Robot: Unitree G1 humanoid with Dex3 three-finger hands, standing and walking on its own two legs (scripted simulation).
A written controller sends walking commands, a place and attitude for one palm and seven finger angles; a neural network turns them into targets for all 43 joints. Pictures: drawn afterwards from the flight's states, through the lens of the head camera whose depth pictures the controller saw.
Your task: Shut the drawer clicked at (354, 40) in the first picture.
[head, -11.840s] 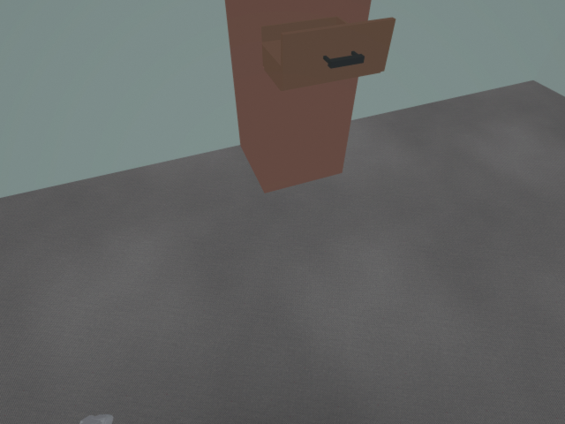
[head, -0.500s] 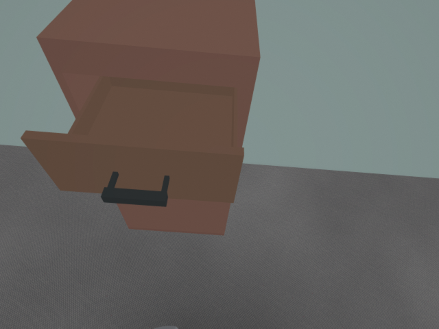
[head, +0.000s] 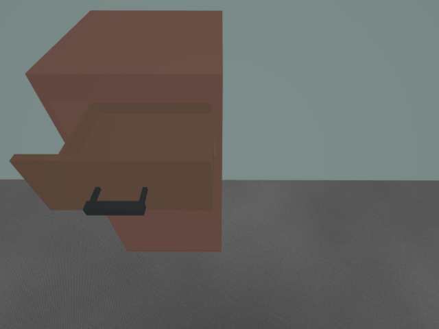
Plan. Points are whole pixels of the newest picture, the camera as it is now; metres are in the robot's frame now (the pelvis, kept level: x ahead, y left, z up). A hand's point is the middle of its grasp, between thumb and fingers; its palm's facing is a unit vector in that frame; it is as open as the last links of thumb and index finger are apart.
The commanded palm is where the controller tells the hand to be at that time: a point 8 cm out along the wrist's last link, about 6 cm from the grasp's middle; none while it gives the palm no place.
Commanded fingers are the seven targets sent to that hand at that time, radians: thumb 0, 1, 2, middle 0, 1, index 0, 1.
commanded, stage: come to a stop and stand still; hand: left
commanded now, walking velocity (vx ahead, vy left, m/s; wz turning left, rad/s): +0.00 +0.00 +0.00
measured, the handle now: (117, 199) +0.38 +0.24 +0.00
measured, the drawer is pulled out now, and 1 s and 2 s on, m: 0.20 0.20 0.20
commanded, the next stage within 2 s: look again from close up in 0.86 s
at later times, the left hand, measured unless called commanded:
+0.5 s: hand out of the picture +0.02 +0.15 -0.16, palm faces -0.01 -0.98 -0.20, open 7.4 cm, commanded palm none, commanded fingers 0.00 0.90 0.90 -0.20 -0.30 -0.20 -0.30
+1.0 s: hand out of the picture +0.03 +0.15 -0.16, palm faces +0.00 -0.98 -0.20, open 7.4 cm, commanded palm none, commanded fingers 0.00 0.90 0.90 -0.20 -0.30 -0.20 -0.30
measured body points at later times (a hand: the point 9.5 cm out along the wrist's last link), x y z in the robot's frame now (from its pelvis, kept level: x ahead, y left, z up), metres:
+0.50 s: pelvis +0.02 -0.02 +0.01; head +0.03 -0.03 +0.46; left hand +0.02 +0.20 -0.14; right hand +0.03 -0.24 -0.15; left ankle +0.01 +0.10 -0.73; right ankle -0.01 -0.09 -0.73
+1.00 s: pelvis +0.03 -0.02 +0.01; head +0.03 -0.03 +0.46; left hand +0.03 +0.20 -0.15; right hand +0.04 -0.24 -0.15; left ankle +0.01 +0.10 -0.73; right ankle -0.01 -0.09 -0.73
